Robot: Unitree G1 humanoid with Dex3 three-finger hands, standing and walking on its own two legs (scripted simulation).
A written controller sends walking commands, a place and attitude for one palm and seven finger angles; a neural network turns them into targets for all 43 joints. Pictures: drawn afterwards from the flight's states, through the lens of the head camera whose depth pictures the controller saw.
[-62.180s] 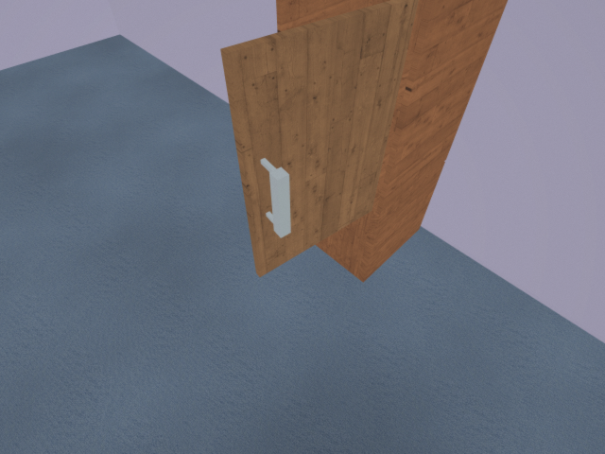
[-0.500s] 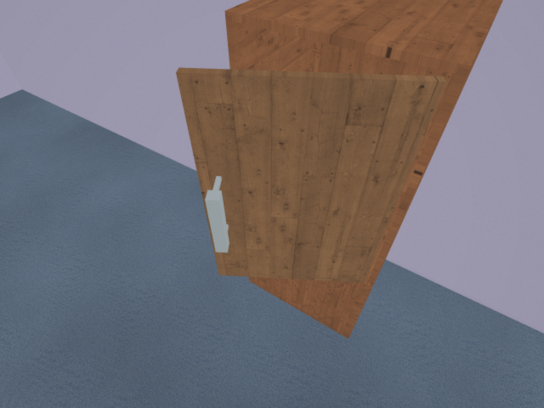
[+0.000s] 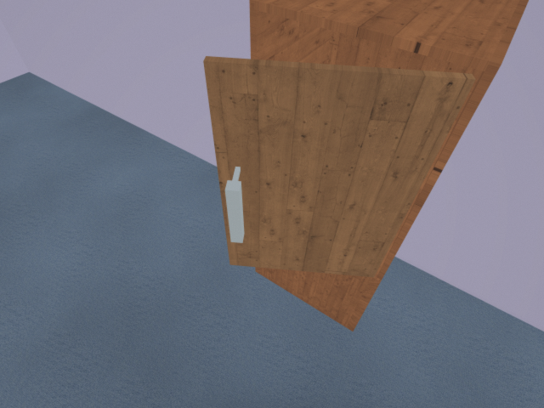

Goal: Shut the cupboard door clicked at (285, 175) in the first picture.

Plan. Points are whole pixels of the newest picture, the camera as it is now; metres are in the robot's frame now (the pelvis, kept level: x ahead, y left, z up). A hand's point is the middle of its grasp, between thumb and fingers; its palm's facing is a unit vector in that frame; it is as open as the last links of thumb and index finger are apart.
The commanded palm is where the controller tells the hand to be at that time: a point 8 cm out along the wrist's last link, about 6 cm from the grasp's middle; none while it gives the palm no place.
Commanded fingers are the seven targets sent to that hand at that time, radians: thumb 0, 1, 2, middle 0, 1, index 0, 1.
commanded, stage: look again from close up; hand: left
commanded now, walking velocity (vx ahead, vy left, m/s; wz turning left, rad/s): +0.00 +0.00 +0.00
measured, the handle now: (237, 205) +0.51 +0.11 -0.05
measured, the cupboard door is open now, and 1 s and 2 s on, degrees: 29 29 29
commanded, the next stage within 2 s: shuffle to correct the standing spot in 0.56 s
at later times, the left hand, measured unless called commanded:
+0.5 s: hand out of the picture +0.01 +0.16 -0.18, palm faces +0.02 -0.99 -0.16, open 7.4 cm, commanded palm none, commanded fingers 0.00 0.90 0.90 -0.20 -0.30 -0.20 -0.30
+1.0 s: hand out of the picture +0.01 +0.14 -0.18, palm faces -0.01 -0.99 -0.15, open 7.4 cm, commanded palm none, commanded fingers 0.00 0.90 0.90 -0.20 -0.30 -0.20 -0.30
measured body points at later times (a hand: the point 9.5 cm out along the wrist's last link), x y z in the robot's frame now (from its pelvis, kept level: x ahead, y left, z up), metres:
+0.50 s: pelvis +0.01 +0.00 +0.00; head +0.02 +0.01 +0.45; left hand +0.01 +0.22 -0.16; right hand +0.02 -0.22 -0.15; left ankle +0.00 +0.08 -0.74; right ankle +0.03 -0.13 -0.74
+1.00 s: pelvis +0.03 -0.02 -0.01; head +0.04 -0.02 +0.44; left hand +0.01 +0.19 -0.17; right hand -0.01 -0.23 -0.16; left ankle +0.01 +0.08 -0.74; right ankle +0.04 -0.13 -0.74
